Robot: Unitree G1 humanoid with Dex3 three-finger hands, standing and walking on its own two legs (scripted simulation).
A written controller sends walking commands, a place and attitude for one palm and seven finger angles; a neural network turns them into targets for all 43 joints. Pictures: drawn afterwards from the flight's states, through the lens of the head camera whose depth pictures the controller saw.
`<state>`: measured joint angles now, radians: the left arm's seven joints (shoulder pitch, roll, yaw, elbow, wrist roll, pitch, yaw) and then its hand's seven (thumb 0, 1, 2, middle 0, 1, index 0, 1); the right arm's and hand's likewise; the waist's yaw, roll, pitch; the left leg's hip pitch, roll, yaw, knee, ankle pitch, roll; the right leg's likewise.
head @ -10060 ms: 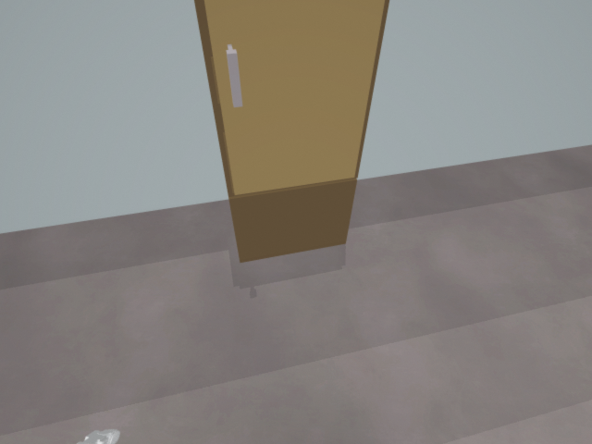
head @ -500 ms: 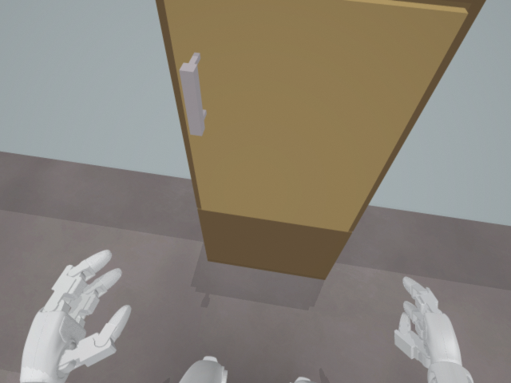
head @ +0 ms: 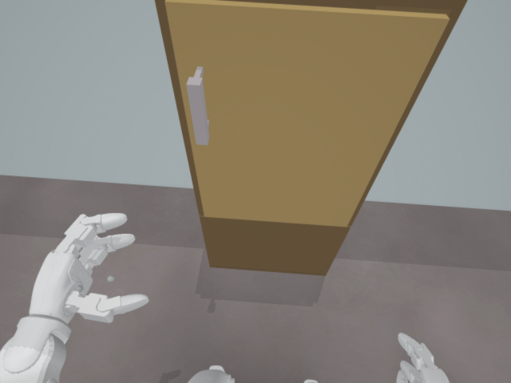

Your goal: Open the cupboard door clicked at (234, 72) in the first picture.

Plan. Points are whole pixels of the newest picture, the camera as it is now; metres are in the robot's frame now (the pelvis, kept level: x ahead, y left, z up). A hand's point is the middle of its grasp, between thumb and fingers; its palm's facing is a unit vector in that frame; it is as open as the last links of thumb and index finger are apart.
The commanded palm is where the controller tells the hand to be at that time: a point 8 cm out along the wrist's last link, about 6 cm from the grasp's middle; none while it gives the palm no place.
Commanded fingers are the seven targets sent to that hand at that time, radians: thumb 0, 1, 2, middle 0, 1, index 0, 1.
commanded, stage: raise the hand with hooked fingers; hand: left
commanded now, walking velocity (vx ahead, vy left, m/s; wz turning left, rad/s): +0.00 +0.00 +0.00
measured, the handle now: (201, 106) +0.57 +0.14 +0.11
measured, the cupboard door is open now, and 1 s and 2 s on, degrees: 0 0 0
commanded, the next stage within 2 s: move the hooked fingers beside the handle in 1.08 s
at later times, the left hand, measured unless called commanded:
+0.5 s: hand (65, 220) +0.30 +0.28 +0.12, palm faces +0.03 -1.00 -0.05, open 13.9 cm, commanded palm +0.27 +0.32 +0.13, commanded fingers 0.00 -0.50 0.30 -0.30 -1.20 -0.30 -1.20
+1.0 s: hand (85, 209) +0.31 +0.25 +0.13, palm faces +0.03 -1.00 -0.02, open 13.9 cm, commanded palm +0.28 +0.30 +0.13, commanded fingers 0.00 -0.50 0.30 -0.30 -1.20 -0.30 -1.20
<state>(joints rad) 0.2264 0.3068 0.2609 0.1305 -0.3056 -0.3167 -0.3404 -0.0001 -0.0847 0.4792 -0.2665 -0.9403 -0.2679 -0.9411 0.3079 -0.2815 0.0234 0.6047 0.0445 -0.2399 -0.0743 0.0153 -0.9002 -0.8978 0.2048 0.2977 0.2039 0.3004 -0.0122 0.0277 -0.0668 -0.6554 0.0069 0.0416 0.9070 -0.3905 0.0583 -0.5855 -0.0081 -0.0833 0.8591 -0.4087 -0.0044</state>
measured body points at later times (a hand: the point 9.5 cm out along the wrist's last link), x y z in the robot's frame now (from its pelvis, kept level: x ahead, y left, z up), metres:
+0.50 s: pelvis +0.02 +0.00 +0.02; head +0.04 +0.02 +0.47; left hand +0.29 +0.33 +0.12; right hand +0.19 -0.22 -0.05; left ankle +0.04 +0.08 -0.69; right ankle +0.02 -0.12 -0.69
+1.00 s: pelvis +0.02 -0.02 +0.03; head +0.04 -0.02 +0.48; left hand +0.30 +0.31 +0.13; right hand +0.17 -0.27 -0.05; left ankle +0.04 +0.08 -0.69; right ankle +0.02 -0.12 -0.69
